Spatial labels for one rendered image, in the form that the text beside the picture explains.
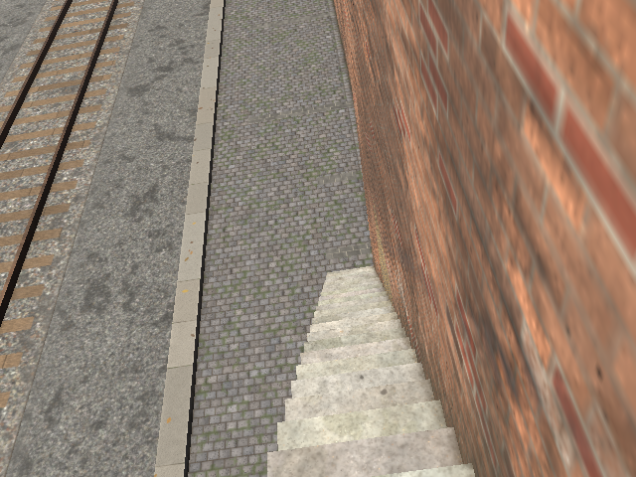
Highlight stairs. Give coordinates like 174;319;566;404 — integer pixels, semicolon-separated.
267;266;475;477

